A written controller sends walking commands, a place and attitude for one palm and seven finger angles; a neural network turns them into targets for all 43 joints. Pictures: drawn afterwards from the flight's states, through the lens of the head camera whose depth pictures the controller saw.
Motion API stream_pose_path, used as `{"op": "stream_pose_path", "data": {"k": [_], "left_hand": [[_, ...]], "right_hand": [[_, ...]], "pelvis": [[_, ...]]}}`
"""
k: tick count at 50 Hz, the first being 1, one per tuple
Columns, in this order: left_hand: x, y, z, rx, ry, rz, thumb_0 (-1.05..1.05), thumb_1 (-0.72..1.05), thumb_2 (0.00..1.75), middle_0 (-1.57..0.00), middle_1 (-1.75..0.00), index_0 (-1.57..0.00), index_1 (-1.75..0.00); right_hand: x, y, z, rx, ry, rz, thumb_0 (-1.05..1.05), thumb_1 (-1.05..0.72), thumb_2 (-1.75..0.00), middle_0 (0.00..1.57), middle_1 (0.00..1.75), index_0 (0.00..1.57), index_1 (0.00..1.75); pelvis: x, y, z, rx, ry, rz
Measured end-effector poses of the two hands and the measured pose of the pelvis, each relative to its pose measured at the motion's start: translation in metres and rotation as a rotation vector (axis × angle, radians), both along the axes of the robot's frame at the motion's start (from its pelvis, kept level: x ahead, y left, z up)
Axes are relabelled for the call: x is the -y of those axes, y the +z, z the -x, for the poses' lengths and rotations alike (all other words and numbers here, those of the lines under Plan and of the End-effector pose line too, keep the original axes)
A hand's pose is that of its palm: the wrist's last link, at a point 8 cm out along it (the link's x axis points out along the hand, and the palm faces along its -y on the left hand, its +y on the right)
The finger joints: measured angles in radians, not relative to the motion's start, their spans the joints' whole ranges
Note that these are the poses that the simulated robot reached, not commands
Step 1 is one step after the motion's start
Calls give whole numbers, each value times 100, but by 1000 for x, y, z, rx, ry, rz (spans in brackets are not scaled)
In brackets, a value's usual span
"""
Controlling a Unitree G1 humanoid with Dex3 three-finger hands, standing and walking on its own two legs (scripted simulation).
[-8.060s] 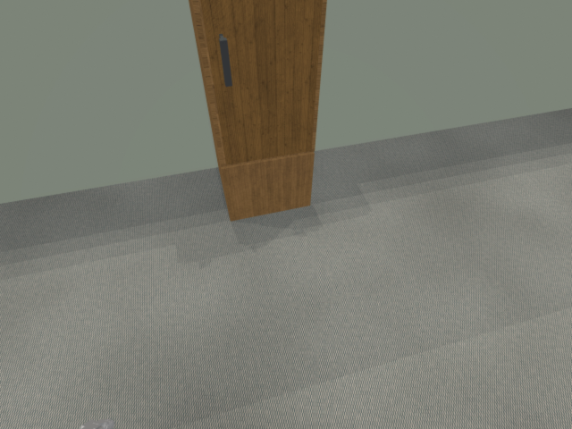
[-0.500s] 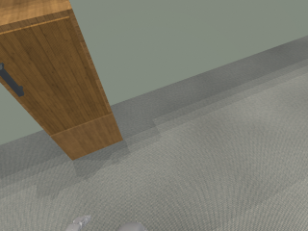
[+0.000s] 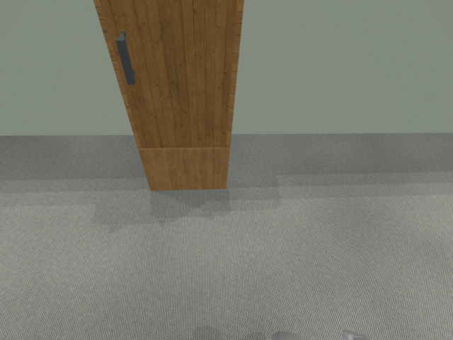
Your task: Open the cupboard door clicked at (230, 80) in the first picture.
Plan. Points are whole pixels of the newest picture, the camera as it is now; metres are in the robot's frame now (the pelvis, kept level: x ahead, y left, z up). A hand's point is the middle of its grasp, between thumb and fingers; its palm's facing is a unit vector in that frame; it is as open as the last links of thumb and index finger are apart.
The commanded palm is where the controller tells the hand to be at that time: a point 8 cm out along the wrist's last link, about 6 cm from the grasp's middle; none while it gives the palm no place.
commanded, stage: turn to face it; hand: left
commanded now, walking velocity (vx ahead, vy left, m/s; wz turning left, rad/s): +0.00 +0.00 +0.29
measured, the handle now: (127, 58) +0.82 +0.37 +0.02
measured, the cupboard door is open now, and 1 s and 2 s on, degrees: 0 0 0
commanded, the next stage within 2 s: take the last steps up to it in 0.24 s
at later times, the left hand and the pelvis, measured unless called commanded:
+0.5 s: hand out of the picture +0.03 +0.14 -0.14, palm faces +0.21 -0.94 -0.27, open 7.3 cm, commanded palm none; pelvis +0.00 -0.05 +0.01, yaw +10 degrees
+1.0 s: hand out of the picture -0.04 +0.21 -0.17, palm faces +0.29 -0.95 -0.15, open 7.3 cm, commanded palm none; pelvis +0.07 +0.06 +0.00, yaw +11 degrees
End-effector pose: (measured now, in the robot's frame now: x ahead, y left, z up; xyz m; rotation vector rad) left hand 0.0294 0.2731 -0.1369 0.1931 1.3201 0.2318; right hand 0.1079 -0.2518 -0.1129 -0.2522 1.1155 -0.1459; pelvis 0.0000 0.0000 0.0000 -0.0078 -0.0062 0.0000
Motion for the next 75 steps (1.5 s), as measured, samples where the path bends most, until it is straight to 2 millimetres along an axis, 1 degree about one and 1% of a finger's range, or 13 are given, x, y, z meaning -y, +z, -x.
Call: {"op": "stream_pose_path", "data": {"k": [7,14,20,26,34,40,44,48,52,57,66,71,75], "left_hand": [[15,14,-21,84,5,-2,0,91,90,-20,-30,-20,-30],[53,20,-36,168,-2,-26,0,91,90,-20,-30,-20,-30],[83,30,-12,163,40,-22,0,91,90,-21,-30,-21,-30],[90,32,30,113,135,-17,0,92,90,-21,-30,-21,-30],[92,26,112,-69,272,34,0,92,90,-21,-30,-21,-30],[86,16,162,-234,367,114,0,91,90,-21,-30,-20,-30],[67,-4,170,-324,381,172,0,91,90,-21,-30,-20,-30],[34,-8,125,-295,321,179,1,91,90,-20,-30,-20,-30],[-5,-8,45,-138,258,149,1,91,90,-20,-30,-20,-30],[-43,-1,-62,63,201,104,0,91,90,-20,-30,-20,-30],[-61,10,-231,221,54,63,0,91,90,-20,-30,-20,-30],[-48,2,-303,275,3,48,0,91,90,-20,-30,-20,-30],[-37,1,-306,243,48,59,0,91,90,-20,-30,-20,-30]], "right_hand": [[-8,-9,13,-43,8,-55,0,-91,-90,20,30,20,30],[14,-38,36,-114,-11,-114,0,-90,-90,20,30,20,30],[35,-42,48,-184,-1,-120,1,-91,-90,20,30,20,29],[45,-33,48,-227,53,-104,1,-91,-90,19,30,20,29],[19,-22,2,-205,151,-83,1,-91,-90,19,30,19,29],[-41,-13,-61,-102,247,-81,1,-91,-90,19,30,19,29],[-86,-15,-94,0,268,-73,0,-91,-90,19,30,20,29],[-111,-11,-87,10,201,-83,0,-92,-90,19,30,20,29],[-106,-6,-77,-24,125,-38,-3,-96,-90,20,30,20,30],[-106,-12,-43,-187,78,-23,-2,-95,-90,20,30,20,29],[-122,-22,1,-465,-55,-77,0,-92,-90,19,30,20,29],[-123,-33,-11,-589,-104,-116,0,-91,-90,20,30,20,29],[-117,-39,-68,-548,-81,-118,1,-91,-90,20,30,20,29]], "pelvis": [[8,5,-1,1,43,-6],[36,-5,0,3,81,-35],[51,3,3,15,129,-49],[54,11,-2,11,173,-55],[33,15,-15,-2,213,-48],[-3,10,-32,-5,228,-22],[-35,-6,-46,5,221,-2],[-56,-1,-62,18,200,-4],[-72,7,-81,15,200,-10],[-85,9,-112,12,207,-18],[-89,-1,-184,11,195,-22],[-79,-17,-237,15,189,-21],[-75,-13,-264,26,200,-15]]}}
